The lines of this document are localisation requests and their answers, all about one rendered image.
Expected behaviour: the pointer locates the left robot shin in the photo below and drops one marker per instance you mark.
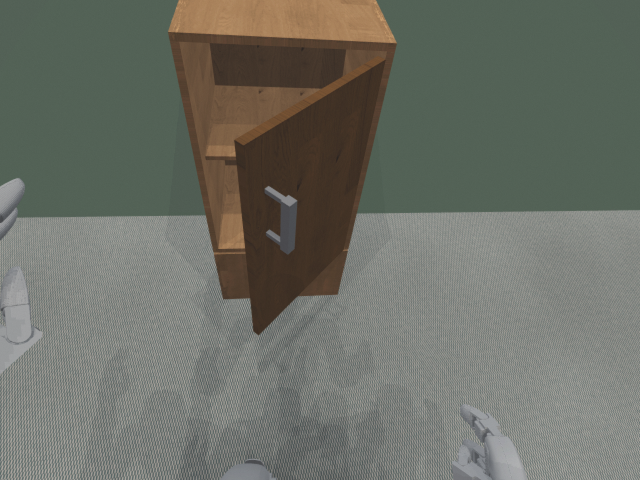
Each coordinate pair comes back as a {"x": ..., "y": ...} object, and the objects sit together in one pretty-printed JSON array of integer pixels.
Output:
[{"x": 255, "y": 461}]

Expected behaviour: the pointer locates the handle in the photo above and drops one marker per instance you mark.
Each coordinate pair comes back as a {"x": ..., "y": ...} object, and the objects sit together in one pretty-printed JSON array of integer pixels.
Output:
[{"x": 286, "y": 240}]

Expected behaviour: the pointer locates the robot left hand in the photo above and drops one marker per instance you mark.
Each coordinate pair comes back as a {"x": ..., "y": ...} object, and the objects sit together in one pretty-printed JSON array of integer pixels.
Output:
[{"x": 18, "y": 335}]

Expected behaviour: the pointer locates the robot right hand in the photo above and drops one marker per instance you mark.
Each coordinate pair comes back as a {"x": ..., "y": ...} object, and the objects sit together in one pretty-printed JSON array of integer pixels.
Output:
[{"x": 498, "y": 460}]

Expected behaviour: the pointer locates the cupboard door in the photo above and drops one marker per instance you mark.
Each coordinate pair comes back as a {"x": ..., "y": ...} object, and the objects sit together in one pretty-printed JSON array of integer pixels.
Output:
[{"x": 314, "y": 152}]

